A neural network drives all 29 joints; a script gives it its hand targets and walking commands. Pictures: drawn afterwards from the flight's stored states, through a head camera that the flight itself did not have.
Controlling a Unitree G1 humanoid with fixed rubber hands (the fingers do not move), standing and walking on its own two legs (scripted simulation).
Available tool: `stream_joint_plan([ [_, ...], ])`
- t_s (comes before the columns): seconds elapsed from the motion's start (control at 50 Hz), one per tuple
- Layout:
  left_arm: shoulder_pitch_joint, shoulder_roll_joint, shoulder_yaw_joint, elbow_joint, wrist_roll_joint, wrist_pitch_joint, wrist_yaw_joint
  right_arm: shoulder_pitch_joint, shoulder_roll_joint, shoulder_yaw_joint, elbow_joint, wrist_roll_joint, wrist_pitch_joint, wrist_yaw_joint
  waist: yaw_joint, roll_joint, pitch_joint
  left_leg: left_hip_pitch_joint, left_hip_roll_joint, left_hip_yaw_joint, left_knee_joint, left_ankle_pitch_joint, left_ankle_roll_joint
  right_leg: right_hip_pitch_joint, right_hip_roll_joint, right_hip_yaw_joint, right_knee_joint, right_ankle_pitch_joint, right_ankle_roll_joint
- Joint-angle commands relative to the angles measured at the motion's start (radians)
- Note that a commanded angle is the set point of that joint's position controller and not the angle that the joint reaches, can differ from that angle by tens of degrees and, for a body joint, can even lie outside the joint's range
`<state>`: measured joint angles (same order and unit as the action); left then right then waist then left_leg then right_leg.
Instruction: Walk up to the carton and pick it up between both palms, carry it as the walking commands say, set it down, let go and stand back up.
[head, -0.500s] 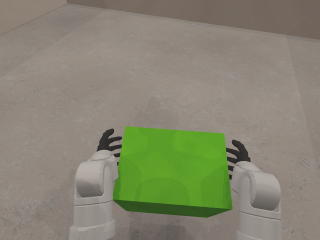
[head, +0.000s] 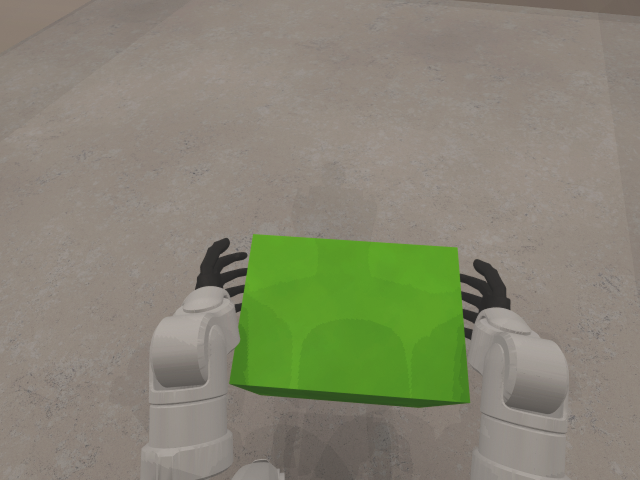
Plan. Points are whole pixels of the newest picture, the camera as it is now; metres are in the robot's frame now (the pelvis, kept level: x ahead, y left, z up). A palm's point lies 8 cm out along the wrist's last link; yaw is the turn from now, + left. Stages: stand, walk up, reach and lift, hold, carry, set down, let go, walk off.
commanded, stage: carry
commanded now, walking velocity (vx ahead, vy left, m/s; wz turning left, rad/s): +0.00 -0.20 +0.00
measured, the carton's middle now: (345, 331) +0.31 +0.00 -0.02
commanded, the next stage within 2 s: none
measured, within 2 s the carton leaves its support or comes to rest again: neither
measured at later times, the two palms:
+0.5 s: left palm (291, 360) +0.23 +0.05 +0.09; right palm (608, 361) +0.23 -0.26 +0.08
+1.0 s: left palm (373, 428) +0.16 -0.03 +0.10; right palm out of the picture +0.17 -0.34 +0.09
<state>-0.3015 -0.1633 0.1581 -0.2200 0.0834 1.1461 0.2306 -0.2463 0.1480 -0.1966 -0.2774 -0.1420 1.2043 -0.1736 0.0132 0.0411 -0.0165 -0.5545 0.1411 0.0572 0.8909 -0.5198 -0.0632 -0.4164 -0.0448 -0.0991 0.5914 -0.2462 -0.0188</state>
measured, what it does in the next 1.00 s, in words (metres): steps to the right: left foot, then right foot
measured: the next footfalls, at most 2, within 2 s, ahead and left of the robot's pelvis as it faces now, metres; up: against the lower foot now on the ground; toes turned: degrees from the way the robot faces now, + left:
left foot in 0.20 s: -0.01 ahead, +0.05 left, +0.00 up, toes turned +10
right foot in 0.50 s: +0.00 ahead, -0.28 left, +0.00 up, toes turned -5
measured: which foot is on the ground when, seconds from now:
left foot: up 0.00-0.18, down 0.20-0.52, up 0.54-0.74, down 0.76-1.00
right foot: down 0.00-0.20, up 0.22-0.48, down 0.50-1.00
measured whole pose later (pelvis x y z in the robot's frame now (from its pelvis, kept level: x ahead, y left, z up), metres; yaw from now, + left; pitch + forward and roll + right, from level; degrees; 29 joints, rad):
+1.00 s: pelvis -0.11 -0.19 +0.01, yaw +1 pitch +1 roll +1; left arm -0.29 -0.16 0.21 -0.17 0.11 1.20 0.23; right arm -0.27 0.15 -0.18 -0.14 -0.12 1.22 -0.21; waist 0.01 0.00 -0.10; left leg -0.28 0.05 0.09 0.52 -0.26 -0.03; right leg -0.37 -0.01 -0.12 0.51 -0.17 -0.06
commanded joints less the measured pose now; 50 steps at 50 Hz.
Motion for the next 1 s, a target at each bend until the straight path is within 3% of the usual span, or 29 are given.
stream_joint_plan([
  [0.0,-0.424,-1.024,-0.686,-0.049,-0.39,0.032,-0.434,-0.657,0.971,0.798,-0.119,0.499,-0.019,0.379,-0.001,-0.185,-0.391,-0.05,-0.053,0.053,0.173,-0.003,0.022,0.311,-0.188,0.149,-0.15,0.442,-0.153],
  [0.08,-0.369,-1.004,-0.679,-0.03,-0.359,0.036,-0.418,-0.574,0.915,0.771,-0.078,0.487,-0.003,0.386,0.003,-0.187,-0.422,0.11,-0.069,0.067,-0.058,0.021,0.045,0.298,-0.203,0.155,-0.127,0.459,-0.201],
  [0.12,-0.364,-0.982,-0.679,-0.031,-0.339,0.043,-0.41,-0.557,0.935,0.779,-0.049,0.49,0.005,0.396,-0.025,-0.149,-0.412,0.311,-0.063,0.055,-0.422,0.214,0.059,0.227,-0.167,0.141,-0.09,0.33,-0.159],
  [0.14,-0.338,-0.979,-0.682,0.004,-0.339,0.047,-0.41,-0.524,0.918,0.759,-0.024,0.484,0.005,0.402,-0.027,-0.037,-0.409,0.47,0.04,-0.049,-0.533,0.348,0.068,0.097,-0.135,0.123,-0.048,0.215,-0.117],
  [0.16,-0.337,-0.97,-0.686,-0.007,-0.338,0.047,-0.409,-0.507,0.911,0.744,-0.004,0.48,-0.001,0.408,-0.022,0.178,-0.389,0.585,0.281,-0.321,-0.586,0.571,0.117,-0.102,-0.05,0.079,0.079,-0.024,-0.057],
  [0.18,-0.391,-0.993,-0.725,-0.028,-0.364,0.046,-0.409,-0.513,0.902,0.724,-0.009,0.476,-0.01,0.408,-0.003,0.298,-0.328,0.6,0.447,-0.453,-0.526,0.909,0.204,-0.25,0.018,0.045,0.254,-0.239,0.001],
  [0.2,-0.421,-0.995,-0.76,-0.053,-0.371,0.042,-0.408,-0.498,0.914,0.728,-0.004,0.463,-0.007,0.411,-0.027,0.171,-0.325,0.547,0.394,-0.34,-0.482,0.946,0.268,-0.23,0.006,0.136,0.433,-0.24,-0.008],
  [0.22,-0.537,-1.017,-0.787,-0.105,-0.411,0.037,-0.416,-0.529,0.955,0.728,0.017,0.444,-0.012,0.409,-0.036,0.173,-0.323,0.517,0.363,-0.334,-0.481,0.871,0.274,-0.247,-0.002,0.165,0.494,-0.223,-0.006],
  [0.24,-0.555,-1.033,-0.797,-0.081,-0.422,0.036,-0.417,-0.563,0.954,0.723,-0.022,0.448,-0.013,0.414,-0.031,0.075,-0.282,0.491,0.285,-0.235,-0.491,0.882,0.209,-0.243,0.003,0.172,0.486,-0.182,0.017],
  [0.28,-0.565,-1.036,-0.784,-0.068,-0.447,0.04,-0.422,-0.631,0.957,0.709,-0.067,0.458,-0.016,0.402,-0.022,0.064,-0.283,0.527,0.222,-0.124,-0.473,0.895,0.167,-0.236,0.001,0.117,0.385,-0.132,0.049],
  [0.32,-0.539,-1.016,-0.757,-0.083,-0.451,0.038,-0.423,-0.65,0.936,0.716,-0.095,0.464,-0.02,0.39,-0.014,0.152,-0.341,0.529,0.156,0.007,-0.443,0.88,0.132,-0.124,0.004,0.034,0.239,-0.097,0.076],
  [0.34,-0.555,-1.0,-0.756,-0.084,-0.452,0.043,-0.425,-0.642,0.94,0.713,-0.082,0.459,-0.019,0.385,-0.021,0.209,-0.346,0.496,0.14,0.026,-0.447,0.832,0.126,-0.069,0.018,0.003,0.181,-0.114,0.081],
  [0.4,-0.508,-0.99,-0.744,-0.025,-0.443,0.058,-0.425,-0.527,0.898,0.675,0.005,0.398,-0.011,0.368,-0.027,0.242,-0.372,0.419,0.12,0.031,-0.404,0.682,0.113,0.083,0.044,-0.036,-0.057,-0.061,0.076],
  [0.42,-0.461,-0.991,-0.735,0.001,-0.437,0.064,-0.431,-0.523,0.899,0.687,-0.008,0.383,-0.01,0.362,-0.021,0.167,-0.392,0.386,0.097,0.037,-0.354,0.573,0.089,0.159,0.049,-0.039,-0.124,0.042,0.07],
  [0.44,-0.425,-0.973,-0.716,0.03,-0.431,0.062,-0.44,-0.51,0.902,0.697,-0.006,0.378,-0.013,0.357,-0.021,0.035,-0.417,0.36,0.057,0.065,-0.249,0.48,0.045,0.243,-0.045,0.054,-0.236,0.199,0.064],
  [0.46,-0.433,-0.979,-0.725,0.001,-0.427,0.054,-0.444,-0.527,0.918,0.707,-0.025,0.388,-0.007,0.357,-0.023,-0.165,-0.442,0.199,-0.012,0.076,-0.19,0.261,0.003,0.358,-0.21,0.237,-0.188,0.535,0.011],
  [0.48,-0.427,-0.982,-0.712,0.005,-0.42,0.057,-0.451,-0.501,0.934,0.72,0.006,0.384,-0.007,0.357,-0.011,-0.356,-0.428,0.044,-0.059,0.057,-0.102,-0.067,-0.021,0.422,-0.307,0.343,-0.18,0.761,-0.055],
  [0.52,-0.441,-0.988,-0.693,0.02,-0.408,0.053,-0.457,-0.626,0.978,0.77,-0.059,0.436,-0.015,0.362,-0.016,-0.32,-0.412,0.088,-0.054,0.003,-0.04,-0.102,0.004,0.329,-0.266,0.239,-0.154,0.63,-0.108],
  [0.54,-0.429,-1.007,-0.678,0.037,-0.4,0.06,-0.457,-0.64,0.968,0.777,-0.065,0.449,-0.007,0.364,-0.016,-0.279,-0.388,0.097,-0.071,0.024,-0.001,-0.053,-0.002,0.301,-0.228,0.237,-0.172,0.517,-0.104],
  [0.56,-0.379,-0.976,-0.633,0.071,-0.366,0.055,-0.462,-0.695,0.96,0.804,-0.102,0.472,-0.013,0.366,-0.016,-0.324,-0.358,0.087,-0.073,0.029,0.03,-0.028,0.003,0.276,-0.21,0.22,-0.183,0.446,-0.091],
  [0.6,-0.404,-0.994,-0.638,0.038,-0.357,0.046,-0.452,-0.743,0.98,0.811,-0.125,0.508,-0.014,0.372,-0.008,-0.299,-0.394,0.128,-0.077,0.038,-0.047,0.032,0.009,0.272,-0.205,0.171,-0.18,0.395,-0.091],
  [0.66,-0.444,-0.999,-0.659,-0.025,-0.362,0.041,-0.436,-0.657,0.973,0.792,-0.068,0.507,0.002,0.385,-0.01,-0.175,-0.429,0.227,-0.105,0.057,-0.31,0.139,0.023,0.333,-0.188,0.147,-0.134,0.38,-0.1],
  [0.7,-0.366,-0.968,-0.64,0.032,-0.321,0.039,-0.426,-0.62,0.954,0.773,-0.021,0.515,0.011,0.401,-0.019,-0.109,-0.445,0.445,-0.028,-0.022,-0.519,0.382,0.037,0.236,-0.167,0.149,-0.083,0.289,-0.06],
  [0.74,-0.428,-0.973,-0.667,-0.024,-0.331,0.031,-0.412,-0.614,0.954,0.747,0.0,0.514,0.006,0.41,-0.002,0.052,-0.43,0.528,0.136,-0.193,-0.479,0.654,0.088,0.106,-0.085,0.113,-0.051,0.064,-0.016],
  [0.76,-0.429,-0.963,-0.684,-0.023,-0.332,0.035,-0.414,-0.621,0.967,0.762,0.018,0.507,0.004,0.413,-0.007,0.111,-0.38,0.403,0.141,-0.156,-0.481,0.584,0.116,0.139,-0.04,0.074,-0.083,-0.046,-0.008],
  [0.78,-0.47,-0.952,-0.705,-0.045,-0.349,0.035,-0.419,-0.627,0.952,0.753,0.022,0.498,0.003,0.416,-0.008,0.153,-0.349,0.268,0.099,-0.13,-0.519,0.323,0.112,0.233,-0.046,0.08,-0.075,-0.045,-0.008],
  [0.82,-0.546,-0.962,-0.722,-0.059,-0.383,0.038,-0.422,-0.629,0.937,0.722,0.025,0.479,0.003,0.416,-0.018,0.057,-0.312,0.208,0.015,-0.057,-0.541,0.105,0.072,0.26,-0.082,0.127,-0.143,0.001,-0.016],
  [0.9,-0.569,-0.961,-0.713,0.006,-0.414,0.06,-0.446,-0.638,0.951,0.706,0.057,0.455,0.008,0.397,-0.026,-0.041,-0.283,0.341,-0.037,-0.014,-0.43,0.157,0.052,0.076,-0.152,0.232,-0.297,-0.178,-0.029],
  [0.98,-0.471,-0.979,-0.68,0.141,-0.408,0.076,-0.471,-0.614,0.927,0.7,0.076,0.416,0.001,0.371,-0.025,-0.121,-0.289,0.341,-0.054,-0.013,-0.403,0.207,0.05,0.068,-0.144,0.216,-0.339,-0.215,-0.02],
])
